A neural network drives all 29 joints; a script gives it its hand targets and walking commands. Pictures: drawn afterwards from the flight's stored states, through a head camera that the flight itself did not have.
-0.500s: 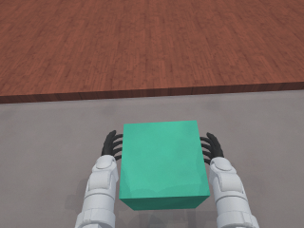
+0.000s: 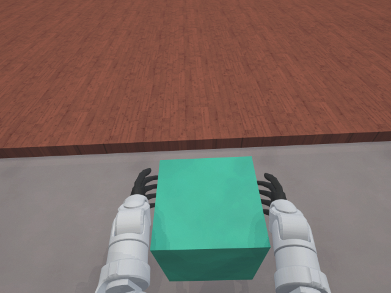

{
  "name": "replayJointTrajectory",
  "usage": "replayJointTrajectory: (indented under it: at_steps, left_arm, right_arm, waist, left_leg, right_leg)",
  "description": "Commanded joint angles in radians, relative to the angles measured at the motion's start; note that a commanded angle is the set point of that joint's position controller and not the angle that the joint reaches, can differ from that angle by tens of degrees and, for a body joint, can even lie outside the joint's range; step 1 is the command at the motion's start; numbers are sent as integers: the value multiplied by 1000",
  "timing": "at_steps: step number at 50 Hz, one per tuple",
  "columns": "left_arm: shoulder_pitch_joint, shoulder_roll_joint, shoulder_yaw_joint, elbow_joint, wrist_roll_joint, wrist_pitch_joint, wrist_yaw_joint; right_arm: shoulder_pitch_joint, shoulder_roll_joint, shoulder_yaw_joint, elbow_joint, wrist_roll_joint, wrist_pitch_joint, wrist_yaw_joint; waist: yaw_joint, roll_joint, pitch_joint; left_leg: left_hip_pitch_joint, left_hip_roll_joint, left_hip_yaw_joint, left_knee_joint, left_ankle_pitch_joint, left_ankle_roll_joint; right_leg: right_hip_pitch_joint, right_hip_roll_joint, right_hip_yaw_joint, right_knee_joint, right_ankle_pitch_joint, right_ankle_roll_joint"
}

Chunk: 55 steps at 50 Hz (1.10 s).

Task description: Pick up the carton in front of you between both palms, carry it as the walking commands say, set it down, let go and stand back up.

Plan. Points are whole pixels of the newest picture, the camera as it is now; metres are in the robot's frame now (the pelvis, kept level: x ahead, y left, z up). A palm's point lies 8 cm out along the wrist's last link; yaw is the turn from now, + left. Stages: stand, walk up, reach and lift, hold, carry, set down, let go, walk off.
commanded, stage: reach and lift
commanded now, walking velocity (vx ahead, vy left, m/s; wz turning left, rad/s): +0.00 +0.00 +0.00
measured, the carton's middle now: (208, 222) +0.31 +0.00 -0.05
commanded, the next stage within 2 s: hold in 0.74 s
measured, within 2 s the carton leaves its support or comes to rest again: neither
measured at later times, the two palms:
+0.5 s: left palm (140, 194) +0.32 +0.15 +0.05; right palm (278, 199) +0.31 -0.15 +0.04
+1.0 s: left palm (135, 193) +0.31 +0.15 +0.07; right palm (279, 198) +0.30 -0.15 +0.06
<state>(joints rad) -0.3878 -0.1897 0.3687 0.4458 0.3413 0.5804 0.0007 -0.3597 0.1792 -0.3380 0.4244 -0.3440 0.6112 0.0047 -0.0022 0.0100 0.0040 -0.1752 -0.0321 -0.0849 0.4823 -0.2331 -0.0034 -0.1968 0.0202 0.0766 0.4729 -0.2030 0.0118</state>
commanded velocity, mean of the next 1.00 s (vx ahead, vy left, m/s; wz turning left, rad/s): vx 0.00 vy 0.00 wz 0.00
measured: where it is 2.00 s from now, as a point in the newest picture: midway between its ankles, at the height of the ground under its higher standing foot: outside the picture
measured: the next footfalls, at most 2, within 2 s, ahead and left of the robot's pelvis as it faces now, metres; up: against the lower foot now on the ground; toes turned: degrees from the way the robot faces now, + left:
none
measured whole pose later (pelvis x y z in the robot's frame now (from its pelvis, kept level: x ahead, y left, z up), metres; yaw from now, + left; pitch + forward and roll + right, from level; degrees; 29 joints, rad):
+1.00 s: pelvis +0.02 +0.00 +0.01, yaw +0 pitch -8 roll +0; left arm -0.30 -0.16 0.25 0.27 0.30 0.75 -0.01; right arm -0.27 0.15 -0.21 0.25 -0.30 0.77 0.00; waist 0.00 0.01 0.00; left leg -0.01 -0.02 -0.09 0.34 -0.20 0.00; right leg -0.03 0.02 0.08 0.33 -0.16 0.01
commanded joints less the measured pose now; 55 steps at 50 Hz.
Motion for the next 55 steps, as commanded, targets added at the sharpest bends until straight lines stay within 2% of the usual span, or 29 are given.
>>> replayJointTrajectory:
  at_steps: [1, 21, 37, 42, 48, 55]
  left_arm:
    - [-485, -956, -512, 100, -218, 1, -266]
    - [-316, -902, -561, -40, -244, 43, -259]
    - [-289, -910, -601, -110, -272, 88, -249]
    - [-263, -912, -653, -187, -308, 123, -241]
    - [-280, -869, -595, -148, -276, 163, -245]
    - [-376, -902, -593, -122, -284, 152, -264]
  right_arm:
    - [-585, 926, 515, 20, 233, -36, 254]
    - [-402, 914, 570, -112, 273, 14, 230]
    - [-392, 884, 609, -191, 300, 50, 235]
    - [-375, 889, 669, -271, 336, 85, 232]
    - [-375, 850, 601, -219, 301, 124, 231]
    - [-471, 893, 602, -195, 308, 114, 245]
  waist:
    - [-1, -8, -223]
    - [3, -15, -242]
    - [2, -1, -217]
    - [7, -1, -258]
    - [4, 1, -123]
    - [3, -2, -160]
  left_leg:
    - [-16, -42, 12, -117, -3, 12]
    - [92, -61, 12, -157, 230, 2]
    - [120, -54, 2, -174, 240, -6]
    - [164, -52, -4, -185, 314, -8]
    - [107, -46, 10, -210, 139, -5]
    - [92, -43, 11, -196, 85, 1]
  right_leg:
    - [118, 61, -23, -79, -15, -15]
    - [223, 62, -5, -136, 232, 4]
    - [224, 71, -9, -148, 211, -3]
    - [261, 73, -3, -163, 277, 0]
    - [216, 67, -9, -186, 108, -7]
    - [220, 62, -13, -169, 65, -8]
